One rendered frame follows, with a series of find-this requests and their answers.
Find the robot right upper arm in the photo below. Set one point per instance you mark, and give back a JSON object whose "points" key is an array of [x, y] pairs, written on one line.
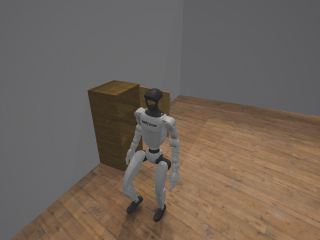
{"points": [[137, 114]]}

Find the robot right hand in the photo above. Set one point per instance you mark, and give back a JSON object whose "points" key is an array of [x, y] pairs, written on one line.
{"points": [[130, 155]]}

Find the robot left upper arm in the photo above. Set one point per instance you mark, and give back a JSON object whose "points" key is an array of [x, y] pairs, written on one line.
{"points": [[170, 124]]}

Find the cupboard door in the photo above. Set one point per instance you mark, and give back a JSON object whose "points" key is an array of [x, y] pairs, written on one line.
{"points": [[163, 103]]}

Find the robot left thigh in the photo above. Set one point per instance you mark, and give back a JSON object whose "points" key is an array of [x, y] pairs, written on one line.
{"points": [[161, 175]]}

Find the robot right forearm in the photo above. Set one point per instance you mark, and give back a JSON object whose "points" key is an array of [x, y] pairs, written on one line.
{"points": [[136, 139]]}

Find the robot left foot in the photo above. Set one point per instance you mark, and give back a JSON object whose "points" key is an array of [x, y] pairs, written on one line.
{"points": [[159, 213]]}

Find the robot left hand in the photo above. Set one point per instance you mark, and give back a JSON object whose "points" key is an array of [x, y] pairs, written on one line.
{"points": [[173, 179]]}

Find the robot left forearm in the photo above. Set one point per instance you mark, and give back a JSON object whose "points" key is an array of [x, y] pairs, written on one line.
{"points": [[175, 157]]}

